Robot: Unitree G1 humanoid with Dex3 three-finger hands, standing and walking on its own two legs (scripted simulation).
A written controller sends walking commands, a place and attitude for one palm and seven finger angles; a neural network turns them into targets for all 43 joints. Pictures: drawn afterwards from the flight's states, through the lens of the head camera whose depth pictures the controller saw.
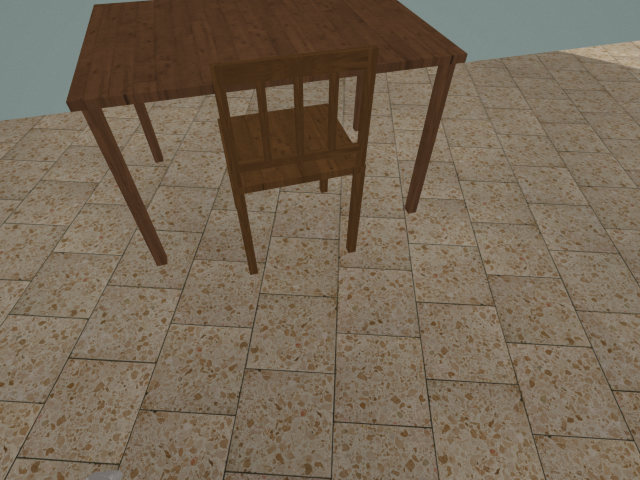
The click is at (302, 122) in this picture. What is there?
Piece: chair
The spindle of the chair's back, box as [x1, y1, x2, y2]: [293, 77, 304, 155]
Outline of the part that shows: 293,78 296,152 298,155 304,154 302,77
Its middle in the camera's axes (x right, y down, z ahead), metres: -0.06 -0.35 +1.11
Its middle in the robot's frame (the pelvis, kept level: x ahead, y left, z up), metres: +1.05 +0.12 -0.11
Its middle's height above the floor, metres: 0.66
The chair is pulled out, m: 0.00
